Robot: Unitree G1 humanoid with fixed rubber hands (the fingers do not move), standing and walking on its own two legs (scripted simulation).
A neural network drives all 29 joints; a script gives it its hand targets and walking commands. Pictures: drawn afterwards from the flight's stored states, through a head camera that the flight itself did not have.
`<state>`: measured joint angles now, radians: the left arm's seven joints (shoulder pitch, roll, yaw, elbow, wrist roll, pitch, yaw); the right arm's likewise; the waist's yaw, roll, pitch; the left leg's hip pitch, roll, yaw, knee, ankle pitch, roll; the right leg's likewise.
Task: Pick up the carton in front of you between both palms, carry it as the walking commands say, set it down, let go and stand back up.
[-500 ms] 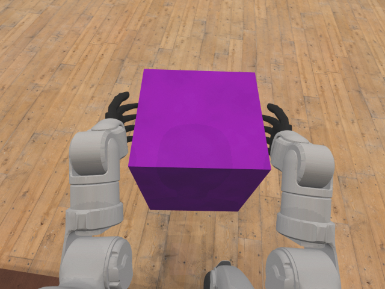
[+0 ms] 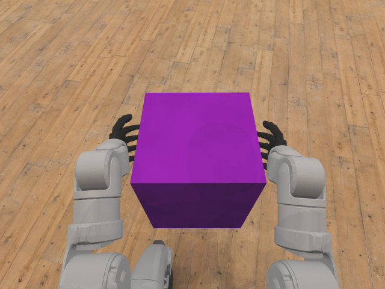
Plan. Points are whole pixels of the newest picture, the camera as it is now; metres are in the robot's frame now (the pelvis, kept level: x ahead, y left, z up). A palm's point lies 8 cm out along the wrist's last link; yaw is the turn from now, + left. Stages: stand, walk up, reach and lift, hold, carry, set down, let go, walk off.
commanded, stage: carry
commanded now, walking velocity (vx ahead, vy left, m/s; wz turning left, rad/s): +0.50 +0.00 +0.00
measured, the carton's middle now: (197, 166) +0.38 +0.03 -0.01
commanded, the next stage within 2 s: none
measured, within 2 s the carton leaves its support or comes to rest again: neither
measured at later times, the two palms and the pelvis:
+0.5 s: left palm (174, 15) +0.71 +0.10 +0.14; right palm (301, 23) +0.68 -0.19 +0.14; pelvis +0.34 -0.02 +0.02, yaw -2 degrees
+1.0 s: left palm out of the picture +0.94 +0.11 +0.11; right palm out of the picture +0.93 -0.19 +0.11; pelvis +0.67 -0.05 +0.01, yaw +0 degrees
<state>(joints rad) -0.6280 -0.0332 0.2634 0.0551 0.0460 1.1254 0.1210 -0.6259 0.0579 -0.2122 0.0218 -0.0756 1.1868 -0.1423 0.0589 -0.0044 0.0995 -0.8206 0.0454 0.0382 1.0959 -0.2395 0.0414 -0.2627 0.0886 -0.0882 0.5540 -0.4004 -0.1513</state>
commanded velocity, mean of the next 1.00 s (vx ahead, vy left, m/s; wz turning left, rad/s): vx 0.50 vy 0.00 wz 0.00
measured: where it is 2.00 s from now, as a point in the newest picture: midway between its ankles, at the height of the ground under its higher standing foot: (220, 107)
